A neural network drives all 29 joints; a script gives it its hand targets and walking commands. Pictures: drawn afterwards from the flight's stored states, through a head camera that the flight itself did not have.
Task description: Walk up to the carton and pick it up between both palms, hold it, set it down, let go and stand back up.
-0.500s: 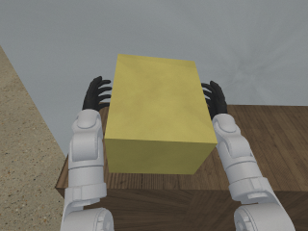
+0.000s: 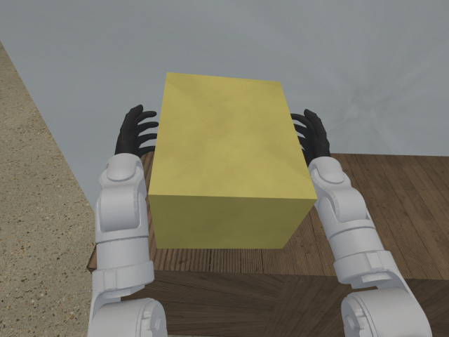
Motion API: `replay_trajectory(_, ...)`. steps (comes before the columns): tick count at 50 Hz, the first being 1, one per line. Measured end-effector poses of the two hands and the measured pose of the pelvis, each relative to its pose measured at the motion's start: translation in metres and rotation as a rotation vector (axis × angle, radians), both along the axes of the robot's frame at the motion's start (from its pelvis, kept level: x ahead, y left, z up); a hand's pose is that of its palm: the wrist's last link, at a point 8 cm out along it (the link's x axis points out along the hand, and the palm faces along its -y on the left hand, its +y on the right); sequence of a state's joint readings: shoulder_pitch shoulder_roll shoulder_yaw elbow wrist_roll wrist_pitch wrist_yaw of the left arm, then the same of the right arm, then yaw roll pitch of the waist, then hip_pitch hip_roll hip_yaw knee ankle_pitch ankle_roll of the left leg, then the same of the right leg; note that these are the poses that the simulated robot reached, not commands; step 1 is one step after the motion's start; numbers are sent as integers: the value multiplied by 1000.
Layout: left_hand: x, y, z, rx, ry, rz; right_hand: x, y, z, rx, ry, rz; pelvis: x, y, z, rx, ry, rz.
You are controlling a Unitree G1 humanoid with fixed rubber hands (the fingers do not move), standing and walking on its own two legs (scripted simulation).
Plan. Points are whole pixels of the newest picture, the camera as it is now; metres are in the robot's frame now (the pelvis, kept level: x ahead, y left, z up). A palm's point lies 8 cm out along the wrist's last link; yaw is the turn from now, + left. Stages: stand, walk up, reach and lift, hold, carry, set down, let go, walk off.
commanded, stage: hold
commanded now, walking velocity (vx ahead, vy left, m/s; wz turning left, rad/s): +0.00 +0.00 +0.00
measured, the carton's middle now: (223, 158) +0.38 +0.01 +0.14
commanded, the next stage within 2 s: none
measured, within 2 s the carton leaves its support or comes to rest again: neither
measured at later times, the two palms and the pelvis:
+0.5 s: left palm (129, 150) +0.35 +0.16 +0.19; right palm (319, 150) +0.35 -0.15 +0.18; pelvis +0.00 +0.00 +0.00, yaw +0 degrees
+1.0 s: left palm (128, 152) +0.35 +0.16 +0.19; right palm (315, 151) +0.36 -0.15 +0.17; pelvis +0.00 +0.00 +0.00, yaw +0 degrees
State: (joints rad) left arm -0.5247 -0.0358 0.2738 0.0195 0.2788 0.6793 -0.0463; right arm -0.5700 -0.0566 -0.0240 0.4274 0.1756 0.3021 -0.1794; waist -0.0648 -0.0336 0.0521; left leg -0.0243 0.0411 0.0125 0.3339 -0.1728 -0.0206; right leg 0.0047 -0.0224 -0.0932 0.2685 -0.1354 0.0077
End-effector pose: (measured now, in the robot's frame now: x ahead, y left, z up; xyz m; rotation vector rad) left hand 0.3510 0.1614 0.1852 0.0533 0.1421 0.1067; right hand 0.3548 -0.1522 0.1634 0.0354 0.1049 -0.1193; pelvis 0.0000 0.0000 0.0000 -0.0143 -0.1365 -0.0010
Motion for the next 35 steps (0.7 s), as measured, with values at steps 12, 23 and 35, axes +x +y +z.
replay_trajectory(12, -3, 2, 7, -6, 0, 3, 0, 2, 12, 0, -4, 5, -5, -4, 0, 3, -9, 6)
replay_trajectory(23, 1, -1, 9, -4, -7, -14, -1, -2, 14, 0, -15, -9, -3, -3, 0, 2, -20, 5)
replay_trajectory(35, 0, 2, 3, -3, 9, -12, -1, 1, 7, 2, -2, -7, 0, -1, 0, 2, -17, 1)
